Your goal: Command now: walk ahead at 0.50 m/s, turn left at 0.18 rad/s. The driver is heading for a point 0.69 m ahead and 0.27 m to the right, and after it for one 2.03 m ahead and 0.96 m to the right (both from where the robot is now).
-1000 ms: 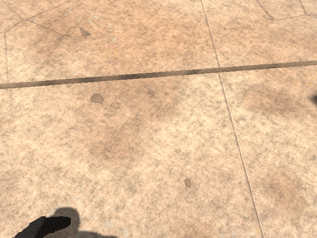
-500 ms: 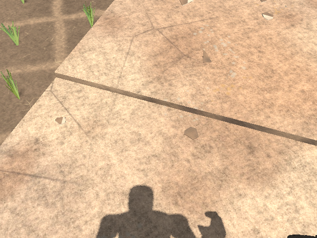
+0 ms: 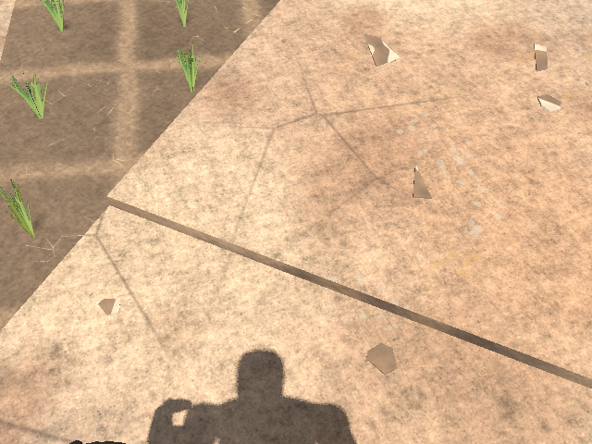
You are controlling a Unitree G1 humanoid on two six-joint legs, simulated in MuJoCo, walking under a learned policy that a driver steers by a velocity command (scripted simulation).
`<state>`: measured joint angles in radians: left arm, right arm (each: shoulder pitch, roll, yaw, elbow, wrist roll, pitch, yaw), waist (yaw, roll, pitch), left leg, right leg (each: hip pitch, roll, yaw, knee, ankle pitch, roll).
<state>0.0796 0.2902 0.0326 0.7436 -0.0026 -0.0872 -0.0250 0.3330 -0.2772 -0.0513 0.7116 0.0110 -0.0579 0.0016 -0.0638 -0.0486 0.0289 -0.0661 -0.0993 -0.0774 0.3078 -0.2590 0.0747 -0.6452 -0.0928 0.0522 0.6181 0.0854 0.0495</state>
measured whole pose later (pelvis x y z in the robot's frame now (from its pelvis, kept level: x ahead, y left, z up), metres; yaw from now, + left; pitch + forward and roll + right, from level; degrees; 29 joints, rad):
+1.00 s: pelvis +0.29 -0.06 -0.02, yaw -19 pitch +1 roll +2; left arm 0.18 0.31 0.07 0.71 -0.01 0.06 -0.01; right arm 0.12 -0.30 -0.07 0.77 0.00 0.01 -0.03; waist 0.00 0.01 0.04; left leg -0.33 0.11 0.16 0.56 -0.25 -0.03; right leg -0.31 -0.03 -0.03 0.59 -0.30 -0.01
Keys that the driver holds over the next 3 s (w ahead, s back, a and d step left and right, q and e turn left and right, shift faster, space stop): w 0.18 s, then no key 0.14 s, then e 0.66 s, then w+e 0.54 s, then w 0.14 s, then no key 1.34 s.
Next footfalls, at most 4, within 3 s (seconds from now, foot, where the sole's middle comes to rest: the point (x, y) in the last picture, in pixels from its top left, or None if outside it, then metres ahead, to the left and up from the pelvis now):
0.12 right None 0.26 -0.14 -0.78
0.58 left None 0.41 0.07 -0.78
0.98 right None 0.30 -0.17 -0.78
1.46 left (304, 405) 0.56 -0.05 -0.78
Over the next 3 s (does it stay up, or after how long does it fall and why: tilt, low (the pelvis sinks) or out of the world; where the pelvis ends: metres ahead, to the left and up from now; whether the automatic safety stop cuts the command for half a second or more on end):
stays up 0.65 -0.27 0.00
